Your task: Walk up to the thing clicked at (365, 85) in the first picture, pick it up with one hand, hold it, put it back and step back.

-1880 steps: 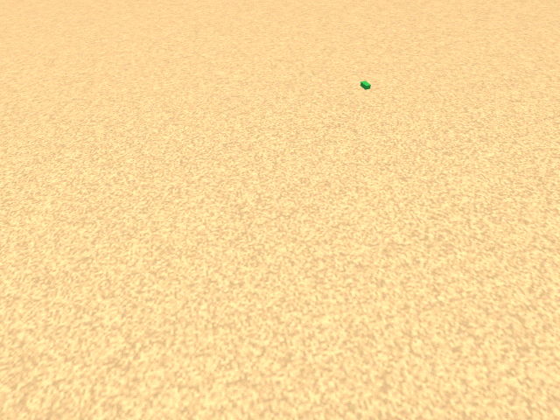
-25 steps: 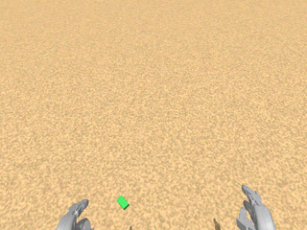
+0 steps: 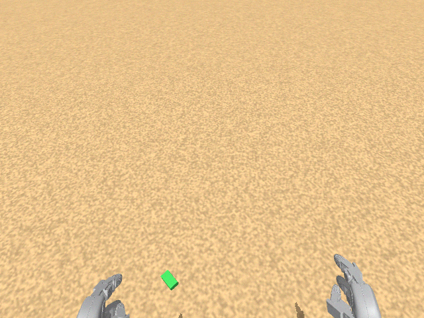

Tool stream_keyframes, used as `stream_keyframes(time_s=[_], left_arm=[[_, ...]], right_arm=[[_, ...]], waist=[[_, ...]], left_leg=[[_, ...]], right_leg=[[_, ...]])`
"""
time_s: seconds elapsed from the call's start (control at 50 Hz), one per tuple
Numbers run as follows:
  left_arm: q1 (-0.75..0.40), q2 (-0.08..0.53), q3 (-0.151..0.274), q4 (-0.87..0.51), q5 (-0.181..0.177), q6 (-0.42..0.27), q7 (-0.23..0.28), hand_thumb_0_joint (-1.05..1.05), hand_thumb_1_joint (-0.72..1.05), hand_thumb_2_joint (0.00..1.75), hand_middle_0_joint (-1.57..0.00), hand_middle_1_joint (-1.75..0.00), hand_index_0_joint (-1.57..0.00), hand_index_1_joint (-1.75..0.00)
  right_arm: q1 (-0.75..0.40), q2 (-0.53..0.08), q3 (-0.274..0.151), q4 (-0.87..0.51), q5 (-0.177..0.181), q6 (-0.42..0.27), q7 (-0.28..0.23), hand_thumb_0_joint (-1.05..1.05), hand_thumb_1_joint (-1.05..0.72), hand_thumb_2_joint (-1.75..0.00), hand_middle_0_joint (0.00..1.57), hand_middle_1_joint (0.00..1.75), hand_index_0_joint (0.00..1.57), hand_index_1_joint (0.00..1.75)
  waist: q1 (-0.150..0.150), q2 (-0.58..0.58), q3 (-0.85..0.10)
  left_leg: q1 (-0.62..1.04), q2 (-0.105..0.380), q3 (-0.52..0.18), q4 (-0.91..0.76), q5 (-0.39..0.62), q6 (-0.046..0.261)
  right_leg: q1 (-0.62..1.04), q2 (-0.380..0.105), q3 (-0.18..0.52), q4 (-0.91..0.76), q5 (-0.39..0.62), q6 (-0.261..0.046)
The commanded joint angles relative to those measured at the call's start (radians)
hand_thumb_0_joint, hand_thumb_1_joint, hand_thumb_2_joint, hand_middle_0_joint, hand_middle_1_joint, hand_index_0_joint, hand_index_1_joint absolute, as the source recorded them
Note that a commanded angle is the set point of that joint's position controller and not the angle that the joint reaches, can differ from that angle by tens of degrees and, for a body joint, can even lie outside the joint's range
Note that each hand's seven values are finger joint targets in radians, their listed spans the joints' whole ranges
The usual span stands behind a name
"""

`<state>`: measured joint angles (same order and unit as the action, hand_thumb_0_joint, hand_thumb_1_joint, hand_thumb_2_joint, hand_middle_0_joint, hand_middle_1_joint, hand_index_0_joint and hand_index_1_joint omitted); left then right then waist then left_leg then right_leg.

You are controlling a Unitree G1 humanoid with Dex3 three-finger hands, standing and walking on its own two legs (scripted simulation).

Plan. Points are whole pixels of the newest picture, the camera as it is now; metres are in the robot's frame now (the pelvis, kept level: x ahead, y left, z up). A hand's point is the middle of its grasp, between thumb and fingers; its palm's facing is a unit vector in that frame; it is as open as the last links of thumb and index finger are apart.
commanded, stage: stand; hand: left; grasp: from above
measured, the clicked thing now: (169, 280) +0.43 +0.22 -0.70
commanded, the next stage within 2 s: none
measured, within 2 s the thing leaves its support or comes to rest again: neither
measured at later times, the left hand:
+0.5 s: hand out of the picture +0.04 +0.25 -0.11, palm faces +0.05 -0.95 -0.32, open 7.4 cm
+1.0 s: hand out of the picture +0.03 +0.25 -0.10, palm faces +0.05 -0.94 -0.34, open 7.4 cm
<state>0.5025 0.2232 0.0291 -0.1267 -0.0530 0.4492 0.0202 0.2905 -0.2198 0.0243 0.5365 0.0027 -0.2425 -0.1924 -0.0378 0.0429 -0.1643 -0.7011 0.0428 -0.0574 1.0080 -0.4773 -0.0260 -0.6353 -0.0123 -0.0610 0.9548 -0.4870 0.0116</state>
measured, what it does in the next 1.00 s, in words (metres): rises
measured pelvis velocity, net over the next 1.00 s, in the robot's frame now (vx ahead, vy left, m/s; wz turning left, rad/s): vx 0.00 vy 0.01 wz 0.03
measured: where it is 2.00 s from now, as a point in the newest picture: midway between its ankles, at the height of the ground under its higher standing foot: outside the picture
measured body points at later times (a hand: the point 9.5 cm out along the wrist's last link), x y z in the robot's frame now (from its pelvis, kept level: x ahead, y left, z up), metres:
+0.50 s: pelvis +0.00 +0.01 +0.05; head +0.01 +0.02 +0.50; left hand +0.04 +0.30 -0.09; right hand +0.08 -0.27 -0.08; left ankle +0.01 +0.13 -0.68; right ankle -0.01 -0.13 -0.68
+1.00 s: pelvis +0.00 +0.01 +0.07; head -0.01 +0.00 +0.52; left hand +0.03 +0.30 -0.07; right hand +0.08 -0.28 -0.07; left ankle +0.01 +0.13 -0.68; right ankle -0.01 -0.13 -0.68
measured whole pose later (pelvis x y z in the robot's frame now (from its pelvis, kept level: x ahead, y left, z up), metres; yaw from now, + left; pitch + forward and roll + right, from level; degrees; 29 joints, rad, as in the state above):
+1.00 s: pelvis +0.00 +0.01 +0.07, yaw +1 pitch -4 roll +0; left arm 0.16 0.31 0.03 1.15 0.03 0.00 0.02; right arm 0.13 -0.31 -0.03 1.12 -0.03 0.00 -0.01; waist 0.02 0.01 0.06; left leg -0.13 0.00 -0.04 0.37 -0.17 -0.01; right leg -0.08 -0.05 -0.06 0.36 -0.20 0.03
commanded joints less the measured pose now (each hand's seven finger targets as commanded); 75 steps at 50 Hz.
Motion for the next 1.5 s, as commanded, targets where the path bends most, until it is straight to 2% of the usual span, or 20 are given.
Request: stream_keyframes(time_s=[0.0,0.02,0.04,0.08,0.14,0.2,0.28,0.38,0.46,0.54,0.68,0.76,0.84,0.98,1.08,1.18,1.22,1.36,1.4,1.48], left_arm=[[-0.317,0.195,0.063,0.121,0.117,-0.262,0.045,0.00,0.90,0.90,-0.20,-0.30,-0.20,-0.30],[-0.223,0.212,0.083,0.322,0.125,-0.328,0.038,0.00,0.90,0.90,-0.20,-0.30,-0.20,-0.30],[-0.207,0.218,0.075,0.364,0.123,-0.360,0.032,0.00,0.90,0.90,-0.20,-0.30,-0.20,-0.30],[-0.239,0.227,0.060,0.446,0.128,-0.400,0.021,0.00,0.90,0.90,-0.20,-0.30,-0.20,-0.30],[-0.279,0.214,0.067,0.571,0.107,-0.409,0.016,0.00,0.90,0.90,-0.20,-0.30,-0.20,-0.30],[-0.302,0.210,0.064,0.698,0.106,-0.435,0.019,0.00,0.90,0.90,-0.20,-0.30,-0.20,-0.30],[-0.316,0.209,0.062,0.827,0.100,-0.458,0.018,0.00,0.90,0.90,-0.20,-0.30,-0.20,-0.30],[-0.302,0.220,0.055,0.963,0.093,-0.468,0.022,0.00,0.90,0.90,-0.20,-0.30,-0.20,-0.30],[-0.299,0.234,0.049,1.045,0.087,-0.467,0.026,0.00,0.90,0.90,-0.20,-0.30,-0.20,-0.30],[-0.306,0.240,0.042,1.108,0.084,-0.467,0.027,0.00,0.90,0.90,-0.20,-0.30,-0.20,-0.30],[-0.323,0.252,0.037,1.177,0.086,-0.465,0.025,0.00,0.90,0.90,-0.20,-0.30,-0.20,-0.30],[-0.336,0.255,0.035,1.202,0.086,-0.463,0.020,0.00,0.90,0.90,-0.20,-0.30,-0.20,-0.30],[-0.347,0.264,0.036,1.217,0.085,-0.465,0.016,0.00,0.90,0.90,-0.20,-0.30,-0.20,-0.30],[-0.372,0.281,0.038,1.233,0.082,-0.471,0.015,0.00,0.90,0.90,-0.20,-0.30,-0.20,-0.30],[-0.384,0.285,0.038,1.233,0.077,-0.472,0.010,0.00,0.90,0.90,-0.20,-0.30,-0.20,-0.30],[-0.386,0.287,0.039,1.237,0.077,-0.472,0.011,0.00,0.90,0.90,-0.20,-0.30,-0.20,-0.30],[-0.389,0.288,0.039,1.241,0.075,-0.472,0.010,0.00,0.90,0.90,-0.20,-0.30,-0.20,-0.30],[-0.407,0.291,0.042,1.236,0.072,-0.473,0.009,0.00,0.90,0.90,-0.20,-0.30,-0.20,-0.30],[-0.407,0.289,0.041,1.240,0.072,-0.470,0.008,0.00,0.90,0.90,-0.20,-0.30,-0.20,-0.30],[-0.402,0.292,0.041,1.236,0.073,-0.471,0.007,0.00,0.90,0.90,-0.20,-0.30,-0.20,-0.30]], right_arm=[[-0.114,-0.239,-0.090,0.093,-0.111,0.057,0.048,0.00,-0.90,-0.90,0.20,0.30,0.20,0.30],[-0.133,-0.246,-0.107,0.109,-0.115,0.099,0.084,0.00,-0.90,-0.90,0.20,0.30,0.20,0.30],[-0.135,-0.247,-0.111,0.078,-0.120,0.122,0.101,0.00,-0.90,-0.90,0.20,0.30,0.20,0.30],[-0.125,-0.226,-0.103,0.127,-0.088,0.136,0.141,0.00,-0.90,-0.90,0.20,0.30,0.20,0.30],[-0.135,-0.222,-0.109,0.177,-0.055,0.148,0.176,0.00,-0.90,-0.90,0.20,0.30,0.20,0.30],[-0.155,-0.226,-0.111,0.229,-0.057,0.165,0.183,0.00,-0.90,-0.90,0.20,0.30,0.20,0.30],[-0.152,-0.234,-0.111,0.291,-0.055,0.188,0.175,0.00,-0.90,-0.90,0.20,0.30,0.20,0.30],[-0.144,-0.244,-0.105,0.365,-0.047,0.200,0.167,0.00,-0.90,-0.90,0.20,0.30,0.20,0.30],[-0.156,-0.251,-0.102,0.413,-0.037,0.211,0.163,0.00,-0.90,-0.90,0.20,0.30,0.20,0.30],[-0.153,-0.255,-0.097,0.457,-0.030,0.215,0.160,0.00,-0.90,-0.90,0.20,0.30,0.20,0.30],[-0.178,-0.263,-0.089,0.495,-0.025,0.220,0.161,0.00,-0.90,-0.90,0.20,0.30,0.20,0.30],[-0.186,-0.267,-0.089,0.513,-0.026,0.224,0.163,0.00,-0.90,-0.90,0.20,0.30,0.20,0.30],[-0.194,-0.271,-0.088,0.523,-0.026,0.225,0.166,0.00,-0.90,-0.90,0.20,0.30,0.20,0.30],[-0.200,-0.275,-0.082,0.530,-0.024,0.223,0.171,0.00,-0.90,-0.90,0.20,0.30,0.20,0.30],[-0.196,-0.286,-0.076,0.541,-0.023,0.221,0.170,0.00,-0.90,-0.90,0.20,0.30,0.20,0.30],[-0.197,-0.291,-0.072,0.545,-0.022,0.220,0.168,0.00,-0.90,-0.90,0.20,0.30,0.20,0.30],[-0.191,-0.287,-0.068,0.551,-0.021,0.221,0.168,0.00,-0.90,-0.90,0.20,0.30,0.20,0.30],[-0.191,-0.293,-0.063,0.552,-0.021,0.221,0.166,0.00,-0.90,-0.90,0.20,0.30,0.20,0.30],[-0.199,-0.296,-0.063,0.553,-0.021,0.221,0.166,0.00,-0.90,-0.90,0.20,0.30,0.20,0.30],[-0.210,-0.300,-0.064,0.550,-0.018,0.218,0.167,0.00,-0.90,-0.90,0.20,0.30,0.20,0.30]], waist=[[0.069,-0.053,0.153],[0.072,-0.126,0.089],[0.053,-0.134,0.107],[0.059,-0.070,0.049],[0.074,-0.058,0.062],[0.077,-0.032,0.080],[0.067,-0.020,0.123],[0.059,-0.014,0.136],[0.058,-0.016,0.147],[0.055,-0.015,0.160],[0.059,-0.036,0.195],[0.057,-0.021,0.228],[0.056,-0.025,0.230],[0.054,-0.044,0.213],[0.052,-0.018,0.197],[0.052,-0.035,0.169],[0.049,-0.040,0.180],[0.048,-0.036,0.166],[0.048,-0.030,0.176],[0.055,-0.032,0.161]], left_leg=[[0.123,-0.004,-0.024,-0.244,0.374,0.081],[0.163,-0.019,0.010,-0.227,0.340,0.098],[0.176,-0.023,-0.009,-0.236,0.323,0.095],[0.263,-0.028,-0.001,-0.260,0.291,0.088],[0.324,-0.017,-0.020,-0.315,0.274,0.083],[0.351,0.011,-0.059,-0.395,0.271,0.092],[0.381,0.018,-0.069,-0.468,0.277,0.084],[0.458,0.036,-0.077,-0.543,0.365,0.076],[0.513,0.044,-0.075,-0.593,0.376,0.071],[0.546,0.047,-0.065,-0.623,0.442,0.063],[0.556,0.056,-0.076,-0.684,0.391,0.059],[0.530,0.053,-0.081,-0.720,0.293,0.052],[0.518,0.054,-0.083,-0.734,0.256,0.053],[0.537,0.055,-0.077,-0.726,0.310,0.052],[0.538,0.058,-0.071,-0.722,0.335,0.051],[0.572,0.068,-0.068,-0.703,0.430,0.056],[0.568,0.065,-0.065,-0.707,0.404,0.054],[0.573,0.070,-0.056,-0.704,0.479,0.051],[0.564,0.069,-0.059,-0.711,0.442,0.048],[0.590,0.079,-0.064,-0.708,0.503,0.049]], right_leg=[[0.232,-0.051,0.049,-0.200,0.182,-0.031],[0.244,-0.070,0.125,-0.256,0.148,-0.068],[0.193,-0.067,0.160,-0.281,0.141,-0.095],[0.268,-0.095,0.170,-0.269,0.214,-0.086],[0.257,-0.085,0.128,-0.308,0.179,-0.053],[0.300,-0.070,0.094,-0.336,0.196,-0.032],[0.351,-0.074,0.089,-0.404,0.235,-0.030],[0.427,-0.084,0.087,-0.482,0.323,-0.030],[0.471,-0.094,0.083,-0.548,0.338,-0.022],[0.508,-0.103,0.082,-0.587,0.371,-0.016],[0.526,-0.108,0.071,-0.638,0.340,-0.009],[0.521,-0.105,0.072,-0.657,0.287,-0.008],[0.524,-0.107,0.075,-0.670,0.280,-0.009],[0.535,-0.116,0.081,-0.691,0.281,-0.009],[0.553,-0.121,0.088,-0.690,0.320,-0.012],[0.565,-0.126,0.084,-0.690,0.377,-0.013],[0.564,-0.125,0.085,-0.694,0.368,-0.011],[0.583,-0.126,0.084,-0.687,0.437,-0.010],[0.580,-0.124,0.082,-0.692,0.398,-0.011],[0.577,-0.124,0.074,-0.687,0.420,-0.013]])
